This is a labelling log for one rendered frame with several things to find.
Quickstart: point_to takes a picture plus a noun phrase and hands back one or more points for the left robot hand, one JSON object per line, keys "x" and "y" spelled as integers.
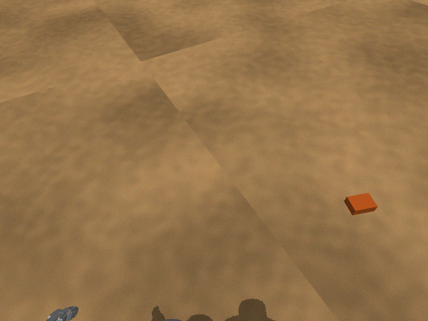
{"x": 63, "y": 315}

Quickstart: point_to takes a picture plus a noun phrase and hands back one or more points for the small box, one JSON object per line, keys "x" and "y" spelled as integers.
{"x": 362, "y": 203}

